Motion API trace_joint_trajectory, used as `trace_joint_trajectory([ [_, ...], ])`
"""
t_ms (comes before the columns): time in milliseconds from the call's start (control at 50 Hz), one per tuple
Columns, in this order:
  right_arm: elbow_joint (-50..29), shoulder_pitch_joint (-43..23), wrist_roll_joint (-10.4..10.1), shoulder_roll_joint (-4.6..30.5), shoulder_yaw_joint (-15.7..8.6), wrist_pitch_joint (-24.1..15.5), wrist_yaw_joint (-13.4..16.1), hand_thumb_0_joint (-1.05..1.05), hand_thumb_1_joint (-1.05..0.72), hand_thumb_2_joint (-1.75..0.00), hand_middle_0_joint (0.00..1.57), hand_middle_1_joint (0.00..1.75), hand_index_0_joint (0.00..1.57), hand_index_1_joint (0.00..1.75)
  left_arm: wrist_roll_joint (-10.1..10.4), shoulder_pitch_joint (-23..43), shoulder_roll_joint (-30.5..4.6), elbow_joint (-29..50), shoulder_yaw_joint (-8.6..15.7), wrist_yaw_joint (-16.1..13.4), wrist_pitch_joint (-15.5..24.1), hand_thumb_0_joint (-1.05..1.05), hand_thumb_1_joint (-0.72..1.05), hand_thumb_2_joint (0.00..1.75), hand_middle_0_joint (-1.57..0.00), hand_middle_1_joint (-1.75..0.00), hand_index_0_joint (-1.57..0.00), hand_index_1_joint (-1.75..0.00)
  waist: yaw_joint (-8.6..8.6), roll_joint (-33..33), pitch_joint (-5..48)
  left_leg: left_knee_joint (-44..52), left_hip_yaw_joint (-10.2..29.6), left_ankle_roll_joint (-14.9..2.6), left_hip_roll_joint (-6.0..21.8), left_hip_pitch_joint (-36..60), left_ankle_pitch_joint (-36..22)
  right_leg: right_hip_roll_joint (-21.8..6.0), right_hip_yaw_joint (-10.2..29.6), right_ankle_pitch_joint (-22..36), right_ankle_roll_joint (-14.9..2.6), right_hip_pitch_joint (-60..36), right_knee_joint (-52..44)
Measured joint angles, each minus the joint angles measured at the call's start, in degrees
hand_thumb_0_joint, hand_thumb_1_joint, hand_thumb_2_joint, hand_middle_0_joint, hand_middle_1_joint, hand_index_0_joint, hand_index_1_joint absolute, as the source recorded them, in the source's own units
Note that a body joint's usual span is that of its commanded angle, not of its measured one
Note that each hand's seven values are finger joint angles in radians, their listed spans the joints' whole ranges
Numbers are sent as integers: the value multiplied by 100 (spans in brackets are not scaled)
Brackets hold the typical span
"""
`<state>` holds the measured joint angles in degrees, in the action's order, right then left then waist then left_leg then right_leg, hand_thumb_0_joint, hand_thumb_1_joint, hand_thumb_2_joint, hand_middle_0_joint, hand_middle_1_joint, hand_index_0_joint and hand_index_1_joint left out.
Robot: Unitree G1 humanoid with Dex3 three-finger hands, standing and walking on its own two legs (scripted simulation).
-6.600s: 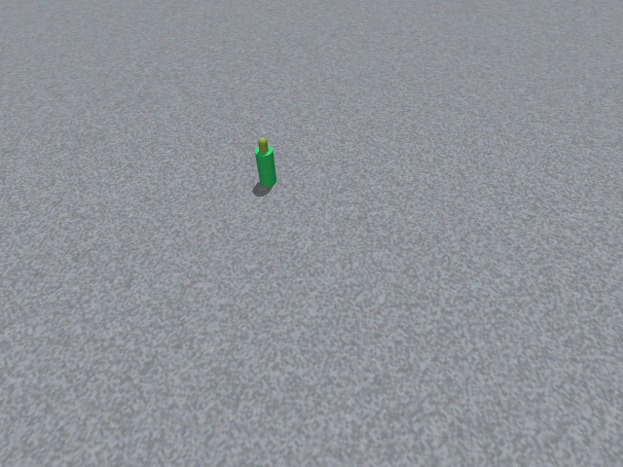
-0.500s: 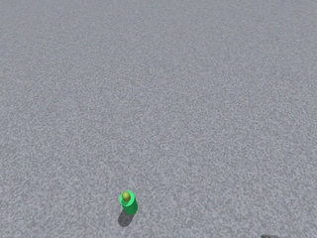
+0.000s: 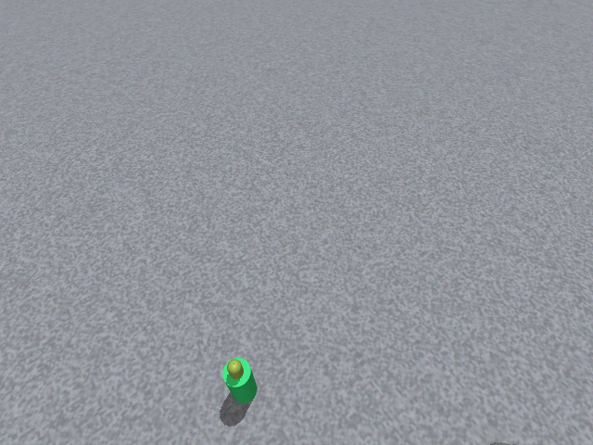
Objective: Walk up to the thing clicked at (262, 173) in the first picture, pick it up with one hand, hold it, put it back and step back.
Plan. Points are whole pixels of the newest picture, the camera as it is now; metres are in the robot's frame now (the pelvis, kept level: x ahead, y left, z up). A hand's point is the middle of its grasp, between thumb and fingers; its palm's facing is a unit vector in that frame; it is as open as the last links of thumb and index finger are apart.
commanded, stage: stand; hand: left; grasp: from the side
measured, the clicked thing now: (239, 378) +0.38 +0.20 -0.66
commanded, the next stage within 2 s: go down in 0.76 s
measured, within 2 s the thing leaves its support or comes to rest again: neither
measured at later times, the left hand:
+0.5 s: hand out of the picture +0.07 +0.25 -0.16, palm faces -0.04 -0.94 -0.34, open 7.4 cm
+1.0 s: hand out of the picture +0.12 +0.25 -0.16, palm faces +0.04 -0.94 -0.33, open 8.6 cm
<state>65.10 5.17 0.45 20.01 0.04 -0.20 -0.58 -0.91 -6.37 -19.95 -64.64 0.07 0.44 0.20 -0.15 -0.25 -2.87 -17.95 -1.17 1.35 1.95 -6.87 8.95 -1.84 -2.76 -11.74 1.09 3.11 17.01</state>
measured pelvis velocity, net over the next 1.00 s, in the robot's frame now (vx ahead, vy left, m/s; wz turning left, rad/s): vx -0.01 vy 0.00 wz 0.01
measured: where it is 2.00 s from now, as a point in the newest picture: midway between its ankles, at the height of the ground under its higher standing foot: outside the picture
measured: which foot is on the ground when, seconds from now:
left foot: down 0.00-1.00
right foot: down 0.00-1.00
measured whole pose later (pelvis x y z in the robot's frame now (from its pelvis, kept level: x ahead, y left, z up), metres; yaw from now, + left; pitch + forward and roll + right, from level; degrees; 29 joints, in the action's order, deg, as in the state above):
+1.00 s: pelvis -0.01 +0.00 -0.01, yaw +0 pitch +2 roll +0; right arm 51.6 9.8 -2.6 18.0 -0.4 -2.0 1.8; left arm -0.5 0.0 -18.5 -62.3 4.6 0.0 1.1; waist -0.4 -0.3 -3.3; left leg -26.0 -0.7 1.0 1.9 -16.7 11.7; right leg -2.2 -2.9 -15.0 1.0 13.0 25.7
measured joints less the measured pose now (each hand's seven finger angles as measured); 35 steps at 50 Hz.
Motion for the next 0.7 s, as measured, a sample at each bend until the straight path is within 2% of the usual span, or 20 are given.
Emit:
trace_joint_trajectory([
  [700,-9,71,1,-5,6,-4,-4,1,-91,-90,20,30,20,30,0,-60,-3,34,-16,3,-8,1,90,90,-20,-30,-20,-30,3,8,-33,-15,-14,-18,-21,-14,12,-23,15,-16,16,25,31],
])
